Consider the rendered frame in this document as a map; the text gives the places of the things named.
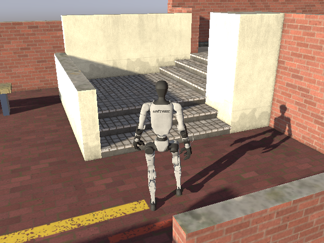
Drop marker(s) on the robot right upper arm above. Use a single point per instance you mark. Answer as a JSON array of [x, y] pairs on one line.
[[180, 117]]

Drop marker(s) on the robot left hand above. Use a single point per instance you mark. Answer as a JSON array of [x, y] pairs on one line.
[[138, 143]]

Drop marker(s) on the right robot forearm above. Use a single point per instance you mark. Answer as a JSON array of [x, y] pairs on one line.
[[185, 138]]

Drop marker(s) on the robot right thigh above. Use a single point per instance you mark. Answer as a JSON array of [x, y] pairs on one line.
[[174, 149]]

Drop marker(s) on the left robot forearm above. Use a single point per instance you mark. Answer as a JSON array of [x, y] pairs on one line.
[[138, 133]]

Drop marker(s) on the robot right hand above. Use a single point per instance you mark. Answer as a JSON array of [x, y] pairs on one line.
[[188, 153]]

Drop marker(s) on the robot left upper arm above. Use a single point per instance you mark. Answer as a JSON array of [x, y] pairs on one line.
[[143, 115]]

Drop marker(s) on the robot right shin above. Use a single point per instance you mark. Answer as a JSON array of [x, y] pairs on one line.
[[177, 171]]

